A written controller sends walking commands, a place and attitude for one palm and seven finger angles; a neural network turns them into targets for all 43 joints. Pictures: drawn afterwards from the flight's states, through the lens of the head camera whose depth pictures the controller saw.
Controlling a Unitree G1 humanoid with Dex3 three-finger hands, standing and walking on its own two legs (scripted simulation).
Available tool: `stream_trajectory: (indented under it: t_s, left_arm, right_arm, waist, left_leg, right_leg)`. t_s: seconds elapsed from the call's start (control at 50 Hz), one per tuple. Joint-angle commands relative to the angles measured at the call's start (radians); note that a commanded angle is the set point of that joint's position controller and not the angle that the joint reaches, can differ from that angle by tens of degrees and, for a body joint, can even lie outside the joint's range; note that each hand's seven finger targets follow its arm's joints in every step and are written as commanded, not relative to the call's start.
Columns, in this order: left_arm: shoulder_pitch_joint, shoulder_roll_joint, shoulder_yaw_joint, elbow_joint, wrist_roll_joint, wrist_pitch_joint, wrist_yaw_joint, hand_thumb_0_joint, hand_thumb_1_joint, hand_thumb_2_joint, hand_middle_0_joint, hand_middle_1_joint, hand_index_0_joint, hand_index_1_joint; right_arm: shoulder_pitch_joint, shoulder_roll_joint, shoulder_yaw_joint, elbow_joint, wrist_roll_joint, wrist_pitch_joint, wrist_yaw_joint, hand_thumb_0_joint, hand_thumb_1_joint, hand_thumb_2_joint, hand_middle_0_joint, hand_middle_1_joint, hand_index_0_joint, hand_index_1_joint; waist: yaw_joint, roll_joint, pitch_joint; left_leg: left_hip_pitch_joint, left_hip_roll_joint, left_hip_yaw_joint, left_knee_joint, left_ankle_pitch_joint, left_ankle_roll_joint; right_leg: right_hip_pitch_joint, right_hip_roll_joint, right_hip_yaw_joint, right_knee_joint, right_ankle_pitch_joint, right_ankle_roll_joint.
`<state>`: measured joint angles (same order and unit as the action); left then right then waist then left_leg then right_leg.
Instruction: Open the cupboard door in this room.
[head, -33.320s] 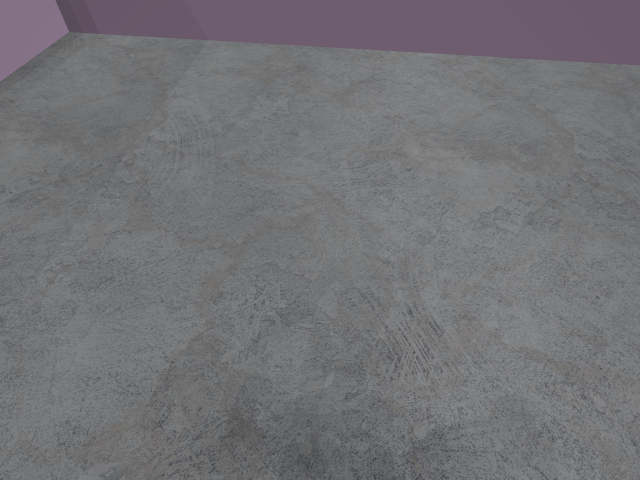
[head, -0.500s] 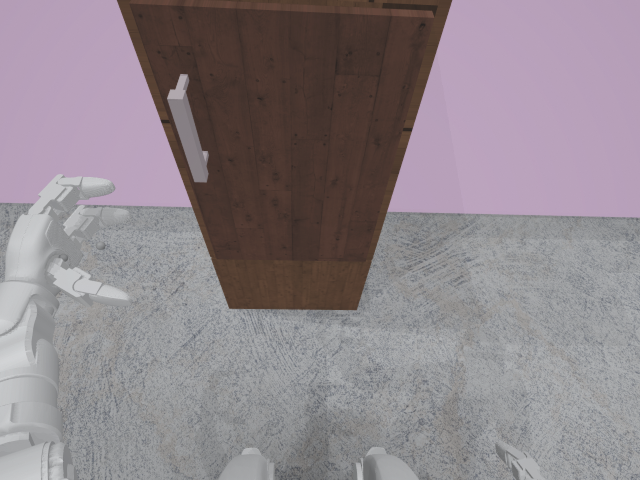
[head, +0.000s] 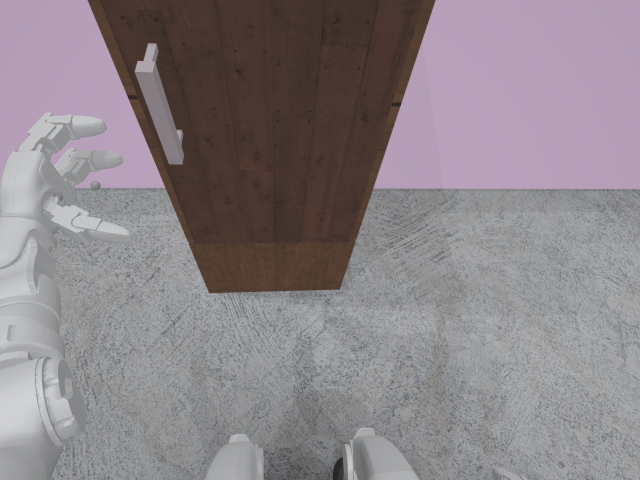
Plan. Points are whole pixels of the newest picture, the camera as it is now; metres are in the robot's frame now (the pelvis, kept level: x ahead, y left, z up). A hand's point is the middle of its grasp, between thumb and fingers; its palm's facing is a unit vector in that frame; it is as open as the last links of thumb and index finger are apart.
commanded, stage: move the hooked fingers beside the handle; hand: left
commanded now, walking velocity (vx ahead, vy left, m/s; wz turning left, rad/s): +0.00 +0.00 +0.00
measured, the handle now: (164, 108) +0.59 +0.20 +0.07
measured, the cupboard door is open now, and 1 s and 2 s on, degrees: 0 0 0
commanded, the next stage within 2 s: slide the fingers in behind the handle in 1.32 s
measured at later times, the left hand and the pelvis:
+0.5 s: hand (113, 138) +0.52 +0.25 +0.08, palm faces +0.01 -1.00 -0.01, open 14.0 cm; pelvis +0.00 +0.00 -0.01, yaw -1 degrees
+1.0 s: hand (121, 139) +0.53 +0.25 +0.07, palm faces +0.02 -1.00 -0.02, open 14.0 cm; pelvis +0.01 +0.00 -0.01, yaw -1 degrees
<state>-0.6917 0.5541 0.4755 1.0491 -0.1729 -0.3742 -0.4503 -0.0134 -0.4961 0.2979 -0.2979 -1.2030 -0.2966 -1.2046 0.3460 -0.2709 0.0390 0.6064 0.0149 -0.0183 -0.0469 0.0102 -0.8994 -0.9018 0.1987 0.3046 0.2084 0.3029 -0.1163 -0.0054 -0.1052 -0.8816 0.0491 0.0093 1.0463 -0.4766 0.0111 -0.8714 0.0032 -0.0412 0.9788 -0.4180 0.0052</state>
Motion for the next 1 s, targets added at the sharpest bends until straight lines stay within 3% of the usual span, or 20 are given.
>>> stream_trajectory:
  t_s: [0.0, 0.06, 0.12, 0.16, 0.2, 0.24, 0.28, 0.32, 0.38, 0.42, 0.5, 0.54, 0.66, 0.72, 0.78, 0.82, 0.86, 0.92, 0.98]
  left_arm:
    - [-0.436, 0.324, 0.038, -0.144, 0.000, -0.062, 0.014, 0.000, -0.500, 0.300, -0.300, -1.200, -0.300, -1.200]
    - [-0.449, 0.378, 0.076, -0.136, 0.007, -0.066, 0.017, 0.000, -0.500, 0.300, -0.300, -1.200, -0.300, -1.200]
    - [-0.513, 0.378, 0.054, -0.113, 0.019, -0.063, 0.012, 0.000, -0.500, 0.300, -0.300, -1.200, -0.300, -1.200]
    - [-0.525, 0.381, 0.056, -0.118, 0.020, -0.067, 0.012, 0.000, -0.500, 0.300, -0.300, -1.200, -0.300, -1.200]
    - [-0.556, 0.356, 0.028, -0.097, 0.022, -0.058, 0.012, 0.000, -0.500, 0.300, -0.300, -1.200, -0.300, -1.200]
    - [-0.570, 0.396, 0.054, -0.074, 0.027, -0.051, 0.016, 0.000, -0.500, 0.300, -0.300, -1.200, -0.300, -1.200]
    - [-0.582, 0.415, 0.061, -0.056, 0.037, -0.045, 0.020, 0.000, -0.500, 0.300, -0.300, -1.200, -0.300, -1.200]
    - [-0.622, 0.446, 0.064, -0.039, 0.051, -0.038, 0.027, 0.000, -0.500, 0.300, -0.300, -1.200, -0.300, -1.200]
    - [-0.651, 0.472, 0.077, -0.063, 0.062, -0.049, 0.033, 0.000, -0.500, 0.300, -0.300, -1.200, -0.300, -1.200]
    - [-0.671, 0.447, 0.056, -0.033, 0.067, -0.042, 0.037, 0.000, -0.500, 0.300, -0.300, -1.200, -0.300, -1.200]
    - [-0.692, 0.461, 0.059, -0.017, 0.081, -0.030, 0.044, 0.000, -0.500, 0.300, -0.300, -1.200, -0.300, -1.200]
    - [-0.643, 0.458, 0.061, 0.005, 0.084, -0.019, 0.047, 0.000, -0.500, 0.300, -0.300, -1.200, -0.300, -1.200]
    - [-0.623, 0.476, 0.090, -0.046, 0.076, -0.029, 0.053, 0.000, -0.500, 0.300, -0.300, -1.200, -0.300, -1.200]
    - [-0.623, 0.494, 0.108, -0.086, 0.079, -0.045, 0.062, 0.000, -0.500, 0.300, -0.300, -1.200, -0.300, -1.200]
    - [-0.633, 0.455, 0.082, -0.107, 0.074, -0.054, 0.063, 0.000, -0.500, 0.300, -0.300, -1.200, -0.300, -1.200]
    - [-0.591, 0.461, 0.098, -0.088, 0.069, -0.047, 0.064, 0.000, -0.500, 0.300, -0.300, -1.200, -0.300, -1.200]
    - [-0.617, 0.407, 0.051, -0.080, 0.065, -0.039, 0.057, 0.000, -0.500, 0.300, -0.300, -1.200, -0.300, -1.200]
    - [-0.617, 0.431, 0.059, -0.050, 0.071, -0.032, 0.062, 0.000, -0.500, 0.300, -0.300, -1.200, -0.300, -1.200]
    - [-0.649, 0.397, 0.034, -0.087, 0.067, -0.052, 0.065, 0.000, -0.500, 0.300, -0.300, -1.200, -0.300, -1.200]
  right_arm:
    - [0.121, -0.188, -0.064, -0.071, -0.004, -0.007, -0.008, 0.000, -0.900, -0.900, 0.200, 0.300, 0.200, 0.300]
    - [0.140, -0.196, -0.066, -0.071, -0.010, 0.005, -0.008, 0.000, -0.900, -0.900, 0.200, 0.300, 0.200, 0.300]
    - [0.149, -0.195, -0.062, -0.061, -0.010, 0.017, -0.006, 0.000, -0.900, -0.900, 0.200, 0.300, 0.200, 0.300]
    - [0.162, -0.199, -0.065, -0.059, -0.014, 0.023, -0.005, 0.000, -0.900, -0.900, 0.200, 0.300, 0.200, 0.300]
    - [0.171, -0.198, -0.062, -0.048, -0.015, 0.029, -0.003, 0.000, -0.900, -0.900, 0.200, 0.300, 0.200, 0.300]
    - [0.184, -0.206, -0.062, -0.043, -0.018, 0.037, -0.003, 0.000, -0.900, -0.900, 0.200, 0.300, 0.200, 0.300]
    - [0.195, -0.206, -0.058, -0.041, -0.021, 0.046, -0.002, 0.000, -0.900, -0.900, 0.200, 0.300, 0.200, 0.300]
    - [0.199, -0.209, -0.054, -0.040, -0.022, 0.052, -0.003, 0.000, -0.900, -0.900, 0.200, 0.300, 0.200, 0.300]
    - [0.215, -0.210, -0.054, -0.041, -0.028, 0.059, 0.000, 0.000, -0.900, -0.900, 0.200, 0.300, 0.200, 0.300]
    - [0.217, -0.207, -0.051, -0.037, -0.030, 0.065, 0.003, 0.000, -0.900, -0.900, 0.200, 0.300, 0.200, 0.300]
    - [0.237, -0.210, -0.050, -0.038, -0.033, 0.079, 0.007, 0.000, -0.900, -0.900, 0.200, 0.300, 0.200, 0.300]
    - [0.244, -0.211, -0.049, -0.044, -0.034, 0.087, 0.011, 0.000, -0.900, -0.900, 0.200, 0.300, 0.200, 0.300]
    - [0.249, -0.209, -0.053, -0.063, -0.037, 0.104, 0.016, 0.000, -0.900, -0.900, 0.200, 0.300, 0.200, 0.300]
    - [0.248, -0.207, -0.057, -0.063, -0.036, 0.107, 0.019, 0.000, -0.900, -0.900, 0.200, 0.300, 0.200, 0.300]
    - [0.244, -0.201, -0.058, -0.055, -0.035, 0.111, 0.022, 0.000, -0.900, -0.900, 0.200, 0.300, 0.200, 0.300]
    - [0.247, -0.205, -0.061, -0.054, -0.035, 0.112, 0.021, 0.000, -0.900, -0.900, 0.200, 0.300, 0.200, 0.300]
    - [0.242, -0.198, -0.056, -0.053, -0.031, 0.112, 0.020, 0.000, -0.900, -0.900, 0.200, 0.300, 0.200, 0.300]
    - [0.237, -0.201, -0.054, -0.048, -0.030, 0.114, 0.016, 0.000, -0.900, -0.900, 0.200, 0.300, 0.200, 0.300]
    - [0.233, -0.197, -0.055, -0.044, -0.032, 0.108, 0.017, 0.000, -0.900, -0.900, 0.200, 0.300, 0.200, 0.300]
  waist:
    - [-0.005, 0.142, -0.381]
    - [-0.003, 0.141, -0.431]
    - [-0.026, 0.153, -0.409]
    - [-0.028, 0.181, -0.445]
    - [-0.045, 0.189, -0.437]
    - [-0.047, 0.164, -0.438]
    - [-0.050, 0.182, -0.453]
    - [-0.061, 0.164, -0.427]
    - [-0.057, 0.224, -0.501]
    - [-0.075, 0.218, -0.465]
    - [-0.081, 0.238, -0.494]
    - [-0.074, 0.211, -0.474]
    - [-0.065, 0.198, -0.502]
    - [-0.054, 0.219, -0.528]
    - [-0.064, 0.250, -0.525]
    - [-0.057, 0.204, -0.519]
    - [-0.074, 0.215, -0.481]
    - [-0.077, 0.192, -0.449]
    - [-0.079, 0.239, -0.485]
  left_leg:
    - [0.240, -0.023, -0.041, -0.131, 0.323, 0.009]
    - [0.250, -0.022, -0.043, -0.116, 0.364, 0.011]
    - [0.229, -0.018, -0.044, -0.110, 0.335, 0.012]
    - [0.275, -0.016, -0.052, -0.103, 0.382, 0.010]
    - [0.279, -0.012, -0.053, -0.098, 0.380, 0.008]
    - [0.256, -0.012, -0.058, -0.098, 0.374, 0.010]
    - [0.256, -0.012, -0.056, -0.089, 0.389, 0.012]
    - [0.212, -0.012, -0.057, -0.085, 0.360, 0.016]
    - [0.272, -0.010, -0.062, -0.072, 0.423, 0.011]
    - [0.259, -0.007, -0.064, -0.068, 0.416, 0.011]
    - [0.270, -0.006, -0.065, -0.058, 0.449, 0.012]
    - [0.261, -0.004, -0.067, -0.064, 0.449, 0.011]
    - [0.258, -0.003, -0.058, -0.059, 0.476, 0.015]
    - [0.275, -0.004, -0.055, -0.061, 0.492, 0.012]
    - [0.321, -0.001, -0.059, -0.060, 0.522, 0.007]
    - [0.304, -0.002, -0.058, -0.065, 0.512, 0.011]
    - [0.294, -0.005, -0.054, -0.066, 0.493, 0.014]
    - [0.263, -0.006, -0.055, -0.072, 0.452, 0.014]
    - [0.319, -0.004, -0.063, -0.065, 0.490, 0.007]
  right_leg:
    - [0.152, 0.035, 0.012, -0.094, 0.237, -0.026]
    - [0.167, 0.039, 0.015, -0.082, 0.269, -0.028]
    - [0.138, 0.038, 0.015, -0.086, 0.247, -0.023]
    - [0.119, 0.042, 0.010, -0.078, 0.262, -0.028]
    - [0.089, 0.042, 0.009, -0.083, 0.253, -0.023]
    - [0.104, 0.042, 0.007, -0.083, 0.253, -0.022]
    - [0.096, 0.043, 0.009, -0.078, 0.264, -0.023]
    - [0.100, 0.042, 0.011, -0.079, 0.252, -0.019]
    - [0.090, 0.045, 0.010, -0.066, 0.282, -0.024]
    - [0.063, 0.046, 0.005, -0.069, 0.270, -0.022]
    - [0.054, 0.047, 0.005, -0.065, 0.291, -0.021]
    - [0.059, 0.049, -0.001, -0.067, 0.289, -0.021]
    - [0.090, 0.054, 0.002, -0.060, 0.330, -0.023]
    - [0.114, 0.054, 0.005, -0.062, 0.348, -0.021]
    - [0.086, 0.056, 0.001, -0.064, 0.350, -0.022]
    - [0.110, 0.058, 0.001, -0.071, 0.354, -0.021]
    - [0.092, 0.057, 0.001, -0.074, 0.347, -0.022]
    - [0.091, 0.055, 0.002, -0.081, 0.323, -0.019]
    - [0.060, 0.054, -0.002, -0.072, 0.324, -0.023]
